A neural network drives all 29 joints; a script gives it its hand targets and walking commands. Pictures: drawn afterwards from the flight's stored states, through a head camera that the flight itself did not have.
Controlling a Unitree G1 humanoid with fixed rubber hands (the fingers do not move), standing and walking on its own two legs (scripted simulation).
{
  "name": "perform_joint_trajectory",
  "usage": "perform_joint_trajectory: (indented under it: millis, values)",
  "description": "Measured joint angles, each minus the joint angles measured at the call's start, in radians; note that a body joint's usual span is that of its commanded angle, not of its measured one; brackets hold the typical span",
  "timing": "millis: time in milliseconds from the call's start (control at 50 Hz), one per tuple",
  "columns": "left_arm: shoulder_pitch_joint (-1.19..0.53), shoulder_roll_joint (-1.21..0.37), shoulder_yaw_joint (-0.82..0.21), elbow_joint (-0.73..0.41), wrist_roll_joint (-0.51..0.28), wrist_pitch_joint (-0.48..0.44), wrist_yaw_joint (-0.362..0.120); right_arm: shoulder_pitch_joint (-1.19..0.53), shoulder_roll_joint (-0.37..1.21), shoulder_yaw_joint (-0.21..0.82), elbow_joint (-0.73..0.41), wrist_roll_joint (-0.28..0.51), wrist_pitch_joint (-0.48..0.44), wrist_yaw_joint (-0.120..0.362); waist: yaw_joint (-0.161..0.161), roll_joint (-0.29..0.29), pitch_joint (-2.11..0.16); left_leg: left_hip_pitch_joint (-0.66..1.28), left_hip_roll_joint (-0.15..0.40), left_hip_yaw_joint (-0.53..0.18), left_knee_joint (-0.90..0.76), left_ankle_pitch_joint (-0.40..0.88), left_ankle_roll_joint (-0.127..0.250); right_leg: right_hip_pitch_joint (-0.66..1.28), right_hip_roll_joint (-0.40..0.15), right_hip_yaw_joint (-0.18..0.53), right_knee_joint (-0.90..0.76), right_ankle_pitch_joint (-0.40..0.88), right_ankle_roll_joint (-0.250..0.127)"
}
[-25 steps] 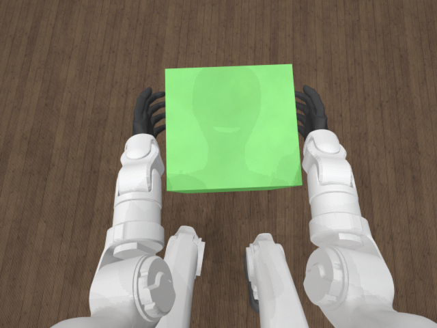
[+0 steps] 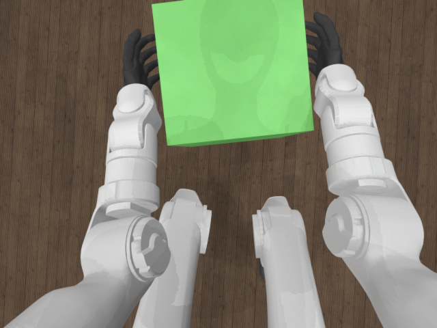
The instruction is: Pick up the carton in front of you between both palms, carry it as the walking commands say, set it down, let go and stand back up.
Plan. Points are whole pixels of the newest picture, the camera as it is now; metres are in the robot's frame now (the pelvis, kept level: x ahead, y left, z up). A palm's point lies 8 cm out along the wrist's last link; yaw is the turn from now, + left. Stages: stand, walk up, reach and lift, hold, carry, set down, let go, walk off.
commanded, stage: set down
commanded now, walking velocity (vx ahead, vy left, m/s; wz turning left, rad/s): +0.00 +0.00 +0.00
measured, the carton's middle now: (231, 87) +0.51 +0.01 -0.19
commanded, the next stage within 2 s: none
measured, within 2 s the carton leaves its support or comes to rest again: rests again in 1.14 s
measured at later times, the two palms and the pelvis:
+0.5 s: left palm (154, 92) +0.50 +0.17 -0.22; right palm (303, 73) +0.55 -0.13 -0.23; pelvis +0.00 +0.00 -0.07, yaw +1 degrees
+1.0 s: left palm (155, 97) +0.50 +0.17 -0.24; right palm (300, 83) +0.54 -0.13 -0.26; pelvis +0.00 +0.00 -0.09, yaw +1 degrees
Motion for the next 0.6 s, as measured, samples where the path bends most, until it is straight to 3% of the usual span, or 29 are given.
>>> perform_joint_trajectory:
  millis: [220, 380, 600]
  values:
    - [-0.103, 0.045, 0.001, 0.055, -0.043, -0.026, 0.021, -0.141, -0.073, 0.089, 0.091, 0.053, -0.019, -0.025, 0.011, 0.007, 0.134, -0.105, -0.007, 0.007, 0.143, -0.019, -0.018, -0.113, 0.016, -0.004, 0.151, -0.016, 0.002]
    - [-0.136, 0.086, -0.047, 0.090, -0.121, -0.041, 0.044, -0.184, -0.118, 0.188, 0.131, 0.129, -0.036, -0.051, 0.022, 0.014, 0.236, -0.104, -0.008, 0.016, 0.239, -0.059, -0.025, -0.114, 0.013, -0.012, 0.252, -0.057, -0.005]
    - [-0.135, 0.094, -0.040, 0.164, -0.116, -0.070, 0.035, -0.189, -0.113, 0.182, 0.202, 0.112, -0.062, -0.054, 0.017, 0.015, 0.230, -0.109, -0.006, 0.022, 0.283, -0.083, -0.022, -0.119, 0.008, -0.015, 0.297, -0.082, -0.009]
